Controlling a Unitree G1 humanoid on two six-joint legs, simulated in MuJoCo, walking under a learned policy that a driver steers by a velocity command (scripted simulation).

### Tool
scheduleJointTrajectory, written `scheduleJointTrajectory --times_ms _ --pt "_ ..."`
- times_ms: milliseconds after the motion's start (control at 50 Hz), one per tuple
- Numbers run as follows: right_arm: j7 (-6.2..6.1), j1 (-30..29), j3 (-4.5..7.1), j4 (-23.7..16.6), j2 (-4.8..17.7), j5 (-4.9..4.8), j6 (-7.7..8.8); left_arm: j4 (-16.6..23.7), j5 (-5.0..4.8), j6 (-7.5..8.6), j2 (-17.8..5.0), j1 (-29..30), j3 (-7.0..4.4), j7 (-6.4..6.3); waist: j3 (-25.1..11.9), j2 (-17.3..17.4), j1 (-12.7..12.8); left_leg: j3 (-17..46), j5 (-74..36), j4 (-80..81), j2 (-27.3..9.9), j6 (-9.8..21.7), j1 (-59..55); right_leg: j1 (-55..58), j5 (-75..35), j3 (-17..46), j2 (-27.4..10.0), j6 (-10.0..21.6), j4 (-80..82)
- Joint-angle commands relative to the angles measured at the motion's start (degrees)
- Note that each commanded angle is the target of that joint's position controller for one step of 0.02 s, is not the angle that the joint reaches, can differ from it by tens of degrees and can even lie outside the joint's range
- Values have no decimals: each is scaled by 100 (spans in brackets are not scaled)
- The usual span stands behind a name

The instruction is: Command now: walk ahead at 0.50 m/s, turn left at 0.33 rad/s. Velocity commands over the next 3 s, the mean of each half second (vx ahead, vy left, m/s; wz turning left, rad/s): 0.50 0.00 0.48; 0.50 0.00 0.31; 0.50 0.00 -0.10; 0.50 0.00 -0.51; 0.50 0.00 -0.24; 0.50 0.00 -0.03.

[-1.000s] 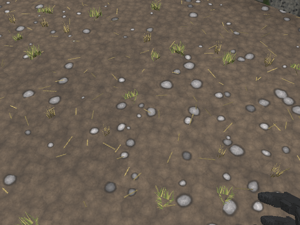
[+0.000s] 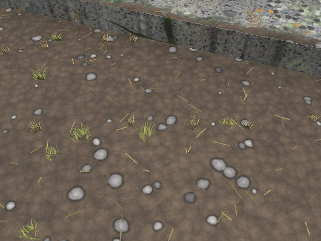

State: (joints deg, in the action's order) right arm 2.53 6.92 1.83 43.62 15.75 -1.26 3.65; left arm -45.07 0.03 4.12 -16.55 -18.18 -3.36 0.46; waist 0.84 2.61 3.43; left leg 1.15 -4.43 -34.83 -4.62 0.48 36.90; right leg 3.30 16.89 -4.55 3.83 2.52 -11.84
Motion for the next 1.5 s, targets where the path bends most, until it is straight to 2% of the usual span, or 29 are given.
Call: scheduleJointTrajectory --times_ms 20,60,100,120,140,160,180,220,300,400,500,560,580,600,620,640,660,700,840,1000,1060,1080,1100,1120,1140,1180,1260,1400,1500 --pt "111 -740 101 -657 461 12 103 101 -53 -35 -960 -130 -278 -66 377 -530 84 -59 514 218 83 241 294 234 -2675 299 -1905 695 -21" --pt "128 -332 196 -646 641 46 80 130 -55 -113 -1099 18 -316 -131 -11 -732 -189 -423 1107 195 434 446 -434 403 -4683 90 -1849 512 -825" --pt "41 1164 493 -324 1175 37 38 226 -20 -193 -1023 66 -261 -238 -935 -522 -956 -310 845 376 673 812 -2772 -515 -5139 -303 -1458 136 -3063" --pt "-35 1785 681 -310 1862 50 10 495 86 -71 -556 -457 -84 -200 -1722 656 -857 2286 1277 402 -774 1785 -5137 -2932 -2589 -368 -711 -287 -5389" --pt "-22 1825 577 -338 1598 -35 32 477 122 119 -360 -360 31 -111 -2340 986 -847 4586 1909 1465 -1437 2298 -6010 -4224 1513 661 103 -397 -6495" --pt "-38 1758 465 -350 1252 1 36 601 -115 275 -780 135 -74 -1 -1854 625 -1038 4014 2334 1659 -1308 1985 -5769 -4813 1308 1180 -300 -253 -6766" --pt "-60 1462 432 -407 1117 20 40 740 -201 361 -798 529 -52 28 -1187 238 -960 3279 2150 1706 -1102 1779 -4988 -4910 855 1063 -554 -156 -6448" --pt "-93 863 338 -559 854 89 32 771 20 359 -824 695 -109 -38 -460 -131 -534 2379 1062 1931 -728 1591 -3464 -4330 295 985 -919 -188 -5441" --pt "-195 667 365 -669 942 91 36 776 97 144 -595 509 -83 -77 -253 69 -247 1727 38 2233 -401 1671 -2372 -3802 -148 804 -910 -536 -4535" --pt "-327 1040 424 -517 1082 8 -40 1010 54 181 -323 1575 34 -42 -97 178 -658 1292 572 2116 31 1247 -1986 -3246 -2022 707 -527 -718 -2435" --pt "-371 1354 436 -398 1042 -30 -142 1116 -52 292 -614 1865 -78 64 -121 324 -681 2098 1083 1481 -275 1067 -2699 -2948 -1761 976 -388 -537 -1638" --pt "-355 1198 374 -488 802 18 -169 896 -12 368 -874 906 -243 24 -523 406 -130 2136 762 468 2 758 -2615 -1505 -1376 910 -523 -124 -1292" --pt "-327 1230 244 -588 454 94 -145 835 85 381 -1168 108 -326 -28 -1278 -168 202 1670 1391 -1032 358 548 -2013 -115 -1000 1759 -1441 235 -1379" --pt "-325 2041 130 -749 118 -48 -82 597 140 295 -1639 -410 -447 -3 -1945 -2091 -129 861 3669 -2870 1132 171 -62 1606 268 4387 -2656 1193 -881" --pt "-342 2041 208 -574 659 -95 -63 605 -8 276 -1140 -400 -352 44 -1626 -1704 0 994 3721 -3655 705 91 672 1465 1561 5064 -2740 1204 -548" --pt "-339 1462 291 -594 949 -62 -75 623 -18 256 -794 -204 -255 36 -902 -1119 158 950 3174 -3855 533 64 826 829 1448 4210 -2457 970 -464" --pt "-348 1081 288 -670 908 6 -83 634 40 223 -692 51 -202 39 -514 -717 102 754 2798 -3775 373 38 692 205 700 3477 -2193 840 -426" --pt "-296 775 292 -790 743 50 -49 551 93 206 -500 285 -118 34 -93 -772 -100 699 2394 -3262 125 41 383 -628 -483 2592 -1808 817 -204" --pt "-167 134 91 -955 247 93 -6 220 -63 196 -844 173 -199 17 13 -709 -111 176 1291 -1119 -75 -76 13 -1004 -1788 1421 -1641 991 308" --pt "-26 -754 138 -1221 444 11 83 -230 -183 -4 -1090 -364 -234 -10 182 -785 7 -85 872 418 233 196 -730 -440 -2296 1075 -1864 668 -67" --pt "-116 952 433 -739 983 95 61 -218 -135 -51 -937 -256 -146 -63 -877 -568 -913 -110 800 685 281 627 -3414 -1088 -3583 486 -1346 263 -2215" --pt "-183 1742 556 -665 1559 219 16 0 3 26 -433 -572 36 -50 -1804 532 -1002 1995 1042 642 -1217 1335 -5542 -3013 -1572 157 -725 -120 -4411" --pt "-157 1930 524 -570 1499 128 -9 -35 -24 135 -296 -773 105 -29 -2248 1288 -937 3914 2026 1499 -1800 1804 -5990 -4172 1675 770 -209 -205 -5547" --pt "-140 1669 397 -572 1115 75 5 28 -175 189 -836 -313 -51 13 -1476 756 -971 3498 2644 1695 -1596 1579 -5427 -4769 1477 1010 -561 -144 -6028" --pt "-130 1274 337 -606 957 58 20 135 -221 213 -898 72 -70 24 -818 537 -844 2757 2407 1830 -1382 1412 -4657 -4874 912 852 -810 -91 -5906" --pt "-88 728 249 -636 673 149 61 116 -78 162 -771 216 -88 -7 -250 269 -491 1859 1429 2184 -945 1282 -3414 -4373 145 805 -1128 -157 -5361" --pt "-105 601 286 -461 689 162 215 45 -77 -48 -432 132 -35 -19 -129 258 -209 982 453 2666 -798 1358 -2757 -4038 -572 806 -1220 -353 -4853" --pt "-240 1014 343 -43 915 175 237 387 -110 -18 -246 1332 47 116 257 -4 -642 -224 194 2921 -731 1007 -3035 -4044 -2432 735 -934 -276 -2795" --pt "-288 1340 388 262 989 91 69 769 -109 -13 -253 1926 67 286 421 -65 -805 -524 -420 2503 -1062 857 -4168 -4400 -1857 545 -798 -14 -2194"
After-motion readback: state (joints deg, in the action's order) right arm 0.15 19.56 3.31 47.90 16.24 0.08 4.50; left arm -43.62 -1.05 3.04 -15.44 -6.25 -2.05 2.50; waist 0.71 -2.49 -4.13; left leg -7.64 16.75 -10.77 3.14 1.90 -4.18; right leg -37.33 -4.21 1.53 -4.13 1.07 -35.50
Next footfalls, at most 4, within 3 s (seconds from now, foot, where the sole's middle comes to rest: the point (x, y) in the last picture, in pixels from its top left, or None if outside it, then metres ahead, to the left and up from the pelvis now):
0.10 left None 0.24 0.13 -0.77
0.58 right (184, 227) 0.54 -0.02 -0.77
1.06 left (107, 192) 0.68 0.32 -0.77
1.60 right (137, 128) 1.05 0.22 -0.77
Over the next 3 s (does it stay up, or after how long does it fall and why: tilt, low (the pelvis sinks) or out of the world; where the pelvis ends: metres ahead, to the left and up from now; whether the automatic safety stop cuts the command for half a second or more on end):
stays up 1.59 0.32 0.00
